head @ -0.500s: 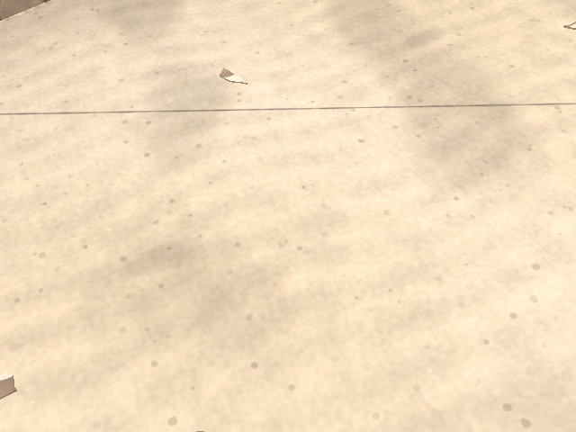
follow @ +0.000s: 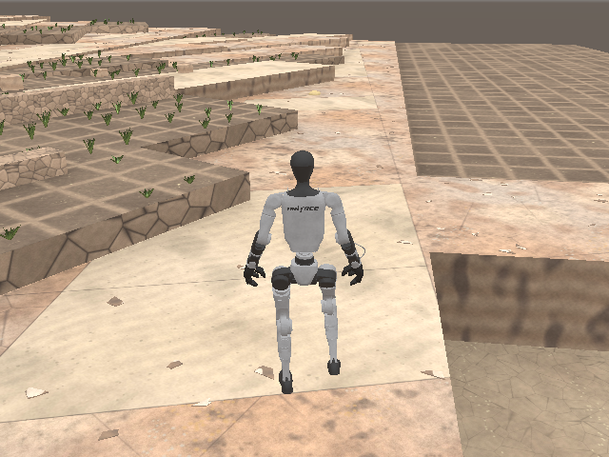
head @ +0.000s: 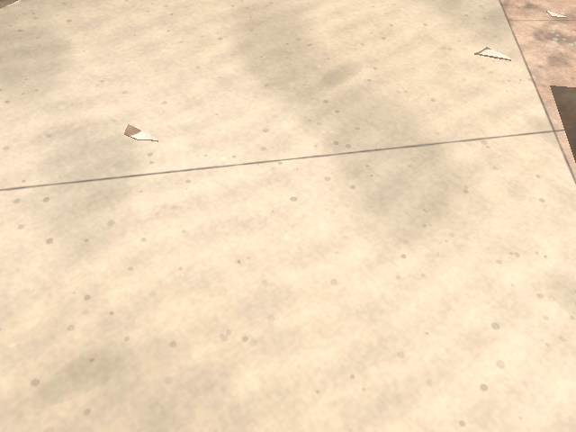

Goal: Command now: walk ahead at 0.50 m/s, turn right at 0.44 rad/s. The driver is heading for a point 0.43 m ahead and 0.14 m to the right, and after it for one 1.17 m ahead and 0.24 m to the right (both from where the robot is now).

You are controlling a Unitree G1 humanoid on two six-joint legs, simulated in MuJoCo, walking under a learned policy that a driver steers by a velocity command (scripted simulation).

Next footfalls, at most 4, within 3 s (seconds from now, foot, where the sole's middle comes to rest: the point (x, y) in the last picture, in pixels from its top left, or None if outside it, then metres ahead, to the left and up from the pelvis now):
0.30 right None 0.31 -0.16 -0.78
0.74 left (307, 404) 0.56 -0.05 -0.78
1.10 right None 0.41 -0.24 -0.78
1.52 left None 0.48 0.02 -0.78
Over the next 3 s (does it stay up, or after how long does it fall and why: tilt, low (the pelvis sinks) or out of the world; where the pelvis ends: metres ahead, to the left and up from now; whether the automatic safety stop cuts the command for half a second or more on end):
stays up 1.08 -0.22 -0.01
